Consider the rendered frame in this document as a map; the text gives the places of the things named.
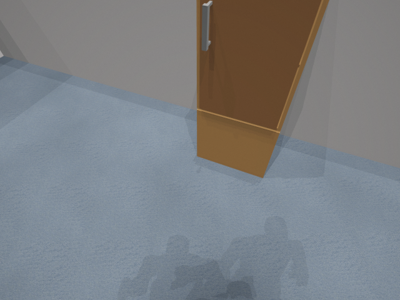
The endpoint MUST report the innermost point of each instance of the handle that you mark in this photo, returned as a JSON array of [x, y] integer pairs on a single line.
[[205, 25]]

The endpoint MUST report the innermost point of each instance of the cupboard door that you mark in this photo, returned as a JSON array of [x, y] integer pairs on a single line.
[[255, 50]]

